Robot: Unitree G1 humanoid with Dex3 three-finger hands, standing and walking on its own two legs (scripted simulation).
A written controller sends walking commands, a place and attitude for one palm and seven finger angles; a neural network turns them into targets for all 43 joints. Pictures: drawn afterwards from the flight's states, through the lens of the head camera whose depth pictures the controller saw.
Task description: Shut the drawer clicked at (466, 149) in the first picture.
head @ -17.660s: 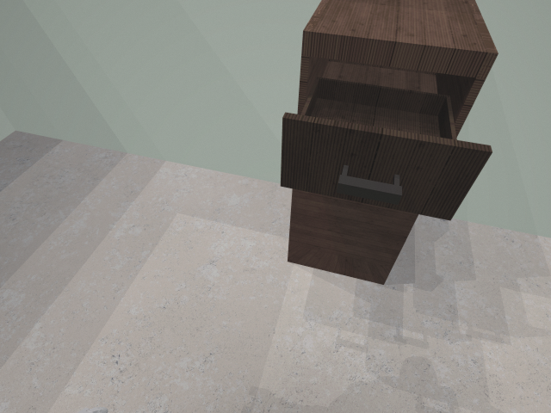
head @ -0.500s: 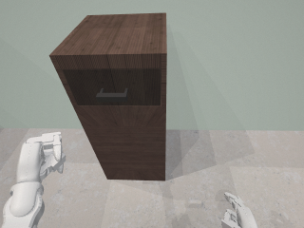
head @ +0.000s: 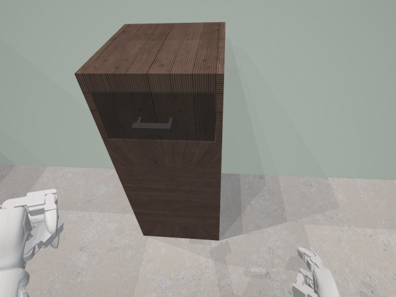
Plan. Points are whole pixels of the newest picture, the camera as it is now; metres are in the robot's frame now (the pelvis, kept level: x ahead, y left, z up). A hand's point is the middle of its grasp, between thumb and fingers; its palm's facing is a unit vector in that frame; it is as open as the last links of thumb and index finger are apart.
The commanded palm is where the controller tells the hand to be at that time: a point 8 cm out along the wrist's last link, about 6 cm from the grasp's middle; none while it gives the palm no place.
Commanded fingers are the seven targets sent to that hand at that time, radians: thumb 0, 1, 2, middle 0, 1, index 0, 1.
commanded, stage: step back with the hand held close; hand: left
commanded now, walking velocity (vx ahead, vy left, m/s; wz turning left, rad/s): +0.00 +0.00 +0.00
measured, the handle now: (153, 124) +0.58 +0.21 +0.03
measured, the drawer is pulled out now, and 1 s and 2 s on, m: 0.00 0.00 0.00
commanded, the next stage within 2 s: stop stepping back and stand still in 1.50 s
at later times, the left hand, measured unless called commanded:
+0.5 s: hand (39, 232) +0.16 +0.26 +0.15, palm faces +0.27 -0.82 -0.51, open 3.3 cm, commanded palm +0.10 +0.30 +0.17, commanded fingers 0.00 0.90 0.90 -1.40 -1.60 -1.40 -1.60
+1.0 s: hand out of the picture +0.09 +0.29 +0.15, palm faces +0.35 -0.81 -0.46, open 3.3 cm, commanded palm +0.02 +0.33 +0.17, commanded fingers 0.00 0.90 0.90 -1.40 -1.60 -1.40 -1.60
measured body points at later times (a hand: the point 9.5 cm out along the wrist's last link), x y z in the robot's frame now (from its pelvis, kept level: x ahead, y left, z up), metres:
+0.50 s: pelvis -0.04 +0.03 +0.00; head -0.01 +0.02 +0.44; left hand +0.14 +0.30 +0.18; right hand +0.12 -0.23 -0.09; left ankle +0.01 +0.09 -0.74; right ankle -0.05 -0.07 -0.74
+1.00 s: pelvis -0.10 +0.05 -0.02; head -0.07 +0.07 +0.43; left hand +0.06 +0.33 +0.17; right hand +0.08 -0.18 -0.09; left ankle +0.00 +0.09 -0.74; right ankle -0.06 -0.07 -0.74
